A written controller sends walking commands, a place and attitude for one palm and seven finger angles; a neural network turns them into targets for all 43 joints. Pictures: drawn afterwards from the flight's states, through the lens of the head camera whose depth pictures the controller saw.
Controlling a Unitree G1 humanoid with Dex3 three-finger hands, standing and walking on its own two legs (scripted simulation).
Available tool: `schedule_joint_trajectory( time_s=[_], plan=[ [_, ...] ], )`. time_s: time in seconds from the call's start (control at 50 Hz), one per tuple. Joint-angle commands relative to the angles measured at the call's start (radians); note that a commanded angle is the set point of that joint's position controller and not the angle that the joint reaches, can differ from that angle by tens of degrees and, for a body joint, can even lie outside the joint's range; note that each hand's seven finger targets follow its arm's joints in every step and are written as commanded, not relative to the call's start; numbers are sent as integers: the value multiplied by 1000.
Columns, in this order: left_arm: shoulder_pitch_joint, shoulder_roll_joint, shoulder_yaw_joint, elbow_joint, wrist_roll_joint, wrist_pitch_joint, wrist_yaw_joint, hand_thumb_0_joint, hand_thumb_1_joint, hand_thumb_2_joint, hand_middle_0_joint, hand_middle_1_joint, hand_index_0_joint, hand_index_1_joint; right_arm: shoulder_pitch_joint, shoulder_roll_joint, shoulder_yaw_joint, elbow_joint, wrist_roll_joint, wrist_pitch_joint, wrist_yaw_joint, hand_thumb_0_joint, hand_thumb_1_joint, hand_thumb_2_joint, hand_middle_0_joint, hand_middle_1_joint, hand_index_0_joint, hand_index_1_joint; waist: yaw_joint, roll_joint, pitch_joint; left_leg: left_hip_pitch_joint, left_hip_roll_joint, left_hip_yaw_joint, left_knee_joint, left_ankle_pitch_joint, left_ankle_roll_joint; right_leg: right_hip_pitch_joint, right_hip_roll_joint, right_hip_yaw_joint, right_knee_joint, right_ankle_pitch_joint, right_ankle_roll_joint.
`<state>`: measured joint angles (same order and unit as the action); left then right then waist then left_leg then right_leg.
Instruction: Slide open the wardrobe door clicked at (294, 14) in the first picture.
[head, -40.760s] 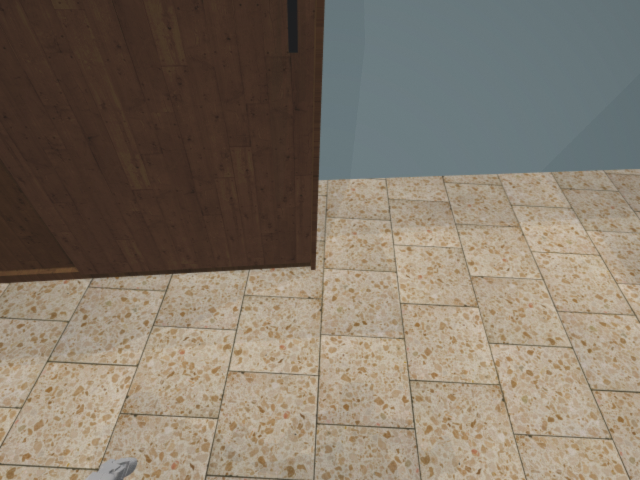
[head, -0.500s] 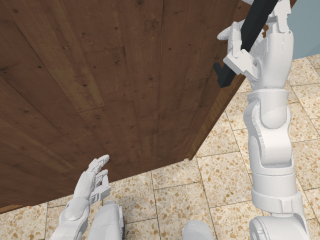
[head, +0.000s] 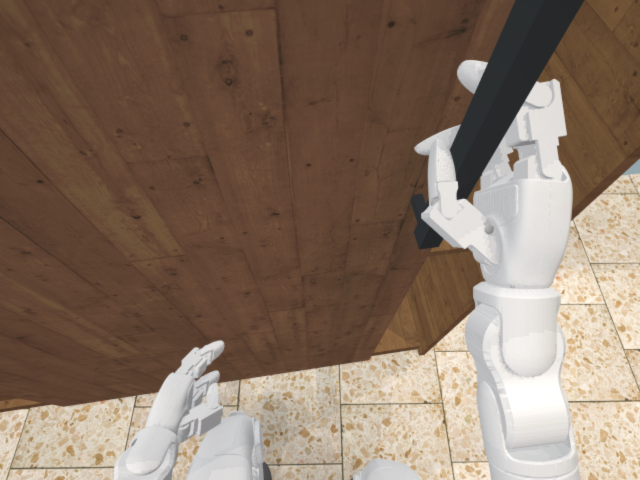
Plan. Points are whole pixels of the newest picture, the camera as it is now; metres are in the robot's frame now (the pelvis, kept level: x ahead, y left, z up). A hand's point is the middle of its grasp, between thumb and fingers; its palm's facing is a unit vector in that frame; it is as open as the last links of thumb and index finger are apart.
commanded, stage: step sideways, sliding the door along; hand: right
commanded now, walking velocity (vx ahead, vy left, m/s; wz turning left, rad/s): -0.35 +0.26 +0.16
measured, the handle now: (473, 109) +0.35 -0.12 +0.26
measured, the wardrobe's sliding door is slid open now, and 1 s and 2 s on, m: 0.16 0.35 0.50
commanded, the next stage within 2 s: stop walking and hold the door there in 1.88 s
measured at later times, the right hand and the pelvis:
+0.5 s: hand (295, 225) +0.29 +0.00 +0.22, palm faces +0.03 +1.00 -0.02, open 7.5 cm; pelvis -0.05 +0.08 -0.01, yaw +2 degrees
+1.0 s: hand (165, 230) +0.29 +0.09 +0.22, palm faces +0.22 +0.98 -0.03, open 7.3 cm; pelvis -0.10 +0.22 -0.01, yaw +2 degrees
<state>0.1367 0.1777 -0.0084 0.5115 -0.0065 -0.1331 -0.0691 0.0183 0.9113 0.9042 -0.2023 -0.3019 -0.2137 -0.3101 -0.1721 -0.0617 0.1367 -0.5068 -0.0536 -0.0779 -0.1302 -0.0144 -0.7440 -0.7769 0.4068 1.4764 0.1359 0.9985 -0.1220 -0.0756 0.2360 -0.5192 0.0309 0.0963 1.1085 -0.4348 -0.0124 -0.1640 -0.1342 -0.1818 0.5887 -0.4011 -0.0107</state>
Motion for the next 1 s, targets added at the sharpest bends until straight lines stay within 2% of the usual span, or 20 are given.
schedule_joint_trajectory(
  time_s=[0.0,0.16,0.18,0.22,0.24,0.28,0.3,0.42,0.44,0.46,0.48,0.52,0.64,0.74,0.82,0.86,0.9,0.92,0.96,0.98],
  plan=[
    [-79,109,31,-156,-3,-44,14,0,900,900,-200,-300,-200,-300,-387,17,202,-295,46,-153,96,0,-900,-900,450,1400,450,1400,154,-142,-495,-120,-9,26,-154,76,-10,503,-255,89,-37,1246,-44],
    [-174,82,1,-141,-13,-27,31,0,900,900,-200,-300,-200,-300,-356,-33,140,-288,70,-140,82,0,-900,-900,450,1400,450,1400,144,-100,-438,244,-20,12,-485,302,4,234,-283,72,100,1059,-47],
    [-194,77,-1,-141,-21,-22,33,0,900,900,-200,-300,-200,-300,-354,-42,131,-299,68,-143,82,0,-900,-900,450,1400,450,1400,134,-40,-449,330,10,-20,-540,450,15,164,-255,72,173,895,-38],
    [-215,45,-3,-150,-30,-18,54,0,900,900,-200,-300,-200,-300,-304,-71,112,-284,62,-139,67,0,-900,-900,450,1400,450,1400,113,273,-467,477,262,-319,-625,1362,150,-124,28,57,455,-118,36],
    [-207,33,-9,-151,-19,-27,59,0,900,900,-200,-300,-200,-300,-224,-92,95,-272,57,-131,59,0,-900,-900,450,1400,450,1400,78,358,-445,445,316,-431,-654,1529,186,-194,122,160,548,-374,36],
    [-177,41,9,-134,-28,-27,46,0,900,900,-200,-300,-200,-300,-281,-26,160,-358,68,-159,68,0,-900,-900,450,1400,450,1400,98,346,-492,537,291,-391,-640,1320,162,-241,107,233,560,-311,32],
    [-175,32,3,-118,-25,-24,38,0,900,900,-200,-300,-200,-300,-332,-3,177,-404,64,-179,67,0,-900,-900,450,1400,450,1400,128,311,-525,599,268,-341,-623,1295,181,-247,108,215,521,-277,42],
    [-162,52,31,-96,-14,25,44,0,900,900,-200,-300,-200,-300,-404,-81,79,-323,54,-203,58,0,-900,-900,450,1400,450,1400,148,184,-643,531,192,-203,-551,1085,153,28,97,87,-19,42,51],
    [-143,59,33,-99,-13,29,44,0,900,900,-200,-300,-200,-300,-433,-61,105,-295,58,-208,65,0,-900,-900,450,1400,450,1400,165,154,-652,409,165,-159,-481,944,123,167,40,101,-130,228,35],
    [-142,89,51,-116,-10,26,48,0,900,900,-200,-300,-200,-300,-465,-71,103,-280,68,-212,75,0,-900,-900,450,1400,450,1400,174,37,-624,167,91,-123,-364,564,68,333,-137,252,-194,540,-30],
    [-159,128,73,-147,-8,21,48,0,900,900,-200,-300,-200,-300,-483,-58,110,-261,77,-205,87,0,-900,-900,450,1400,450,1400,150,-173,-596,-70,-5,-85,-158,5,15,429,-416,526,-194,1031,-153],
    [-174,127,76,-134,-4,22,43,0,900,900,-200,-300,-200,-300,-513,-121,5,-142,65,-181,92,0,-900,-900,450,1400,450,1400,139,-23,-584,-117,-27,-209,126,-62,37,360,-469,501,-168,1017,-206],
    [-136,143,75,-84,-14,53,43,0,900,900,-200,-300,-200,-300,-648,-2,120,-54,78,-117,108,0,-900,-900,450,1400,450,1400,149,-99,-480,-106,8,-101,20,120,-17,312,-294,180,-175,838,-100],
    [-122,140,66,-93,-26,54,55,0,900,900,-200,-300,-200,-300,-664,-14,100,17,95,-95,94,0,-900,-900,450,1400,450,1400,161,-260,-483,87,-19,-2,-251,68,-28,259,-262,110,-174,810,-85],
    [-117,134,60,-90,-44,40,56,0,900,900,-200,-300,-200,-300,-704,5,110,53,108,-95,75,0,-900,-900,450,1400,450,1400,165,-264,-507,240,-62,41,-509,113,-14,252,-225,97,-43,712,-53],
    [-131,118,49,-83,-64,37,53,0,900,900,-200,-300,-200,-300,-721,-44,68,70,102,-102,66,0,-900,-900,450,1400,450,1400,141,-111,-528,418,-13,10,-733,358,-1,125,-138,105,88,501,-13],
    [-173,65,38,-86,-64,37,69,0,900,900,-200,-300,-200,-300,-720,-171,-9,91,85,-98,46,0,-900,-900,450,1400,450,1400,111,373,-516,612,290,-314,-704,957,152,-313,58,89,447,-242,5],
    [-179,76,35,-56,-49,36,80,0,900,900,-200,-300,-200,-300,-674,-202,-41,113,80,-82,29,0,-900,-900,450,1400,450,1400,87,328,-512,604,337,-359,-688,1072,199,-379,101,141,580,-318,23],
    [-169,93,49,-39,-43,36,99,0,900,900,-200,-300,-200,-300,-726,-130,5,13,106,-97,29,0,-900,-900,450,1400,450,1400,97,443,-520,755,274,-279,-576,1242,207,-453,82,138,591,-304,29],
    [-170,83,40,-38,-38,42,98,0,900,900,-200,-300,-200,-300,-732,-79,37,-2,108,-106,24,0,-900,-900,450,1400,450,1400,108,401,-515,723,250,-229,-560,1206,209,-423,89,114,510,-260,27]
  ],
)
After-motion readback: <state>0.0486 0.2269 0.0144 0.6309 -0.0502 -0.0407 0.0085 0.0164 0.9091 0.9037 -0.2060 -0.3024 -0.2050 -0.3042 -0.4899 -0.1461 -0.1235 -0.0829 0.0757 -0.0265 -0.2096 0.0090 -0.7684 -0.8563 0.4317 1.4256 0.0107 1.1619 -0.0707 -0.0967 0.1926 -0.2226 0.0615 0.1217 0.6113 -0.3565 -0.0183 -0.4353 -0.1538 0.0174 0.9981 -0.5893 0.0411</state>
